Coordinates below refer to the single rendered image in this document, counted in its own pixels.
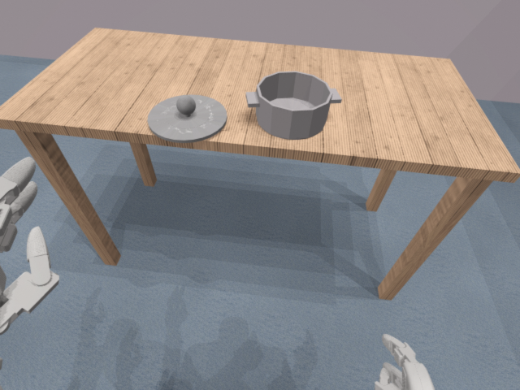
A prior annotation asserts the table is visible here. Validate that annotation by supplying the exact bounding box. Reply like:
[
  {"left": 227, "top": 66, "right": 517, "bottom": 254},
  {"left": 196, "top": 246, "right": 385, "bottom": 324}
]
[{"left": 0, "top": 28, "right": 520, "bottom": 300}]

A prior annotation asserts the right robot hand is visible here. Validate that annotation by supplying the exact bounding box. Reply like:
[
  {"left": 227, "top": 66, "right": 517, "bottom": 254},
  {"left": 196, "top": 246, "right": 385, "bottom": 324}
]
[{"left": 375, "top": 334, "right": 435, "bottom": 390}]

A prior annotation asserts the left robot hand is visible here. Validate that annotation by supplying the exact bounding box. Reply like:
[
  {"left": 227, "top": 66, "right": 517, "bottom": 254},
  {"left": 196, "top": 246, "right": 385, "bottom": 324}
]
[{"left": 0, "top": 157, "right": 59, "bottom": 335}]

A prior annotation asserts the knob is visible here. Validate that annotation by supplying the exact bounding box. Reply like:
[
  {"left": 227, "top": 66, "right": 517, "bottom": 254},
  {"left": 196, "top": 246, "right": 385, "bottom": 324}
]
[{"left": 176, "top": 95, "right": 196, "bottom": 115}]

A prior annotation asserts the lid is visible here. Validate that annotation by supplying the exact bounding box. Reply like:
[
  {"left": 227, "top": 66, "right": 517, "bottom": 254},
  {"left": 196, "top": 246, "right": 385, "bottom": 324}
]
[{"left": 147, "top": 94, "right": 228, "bottom": 143}]

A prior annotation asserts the pot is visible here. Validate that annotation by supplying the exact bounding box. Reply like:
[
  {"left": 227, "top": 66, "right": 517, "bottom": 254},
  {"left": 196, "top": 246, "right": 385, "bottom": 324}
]
[{"left": 246, "top": 71, "right": 342, "bottom": 140}]

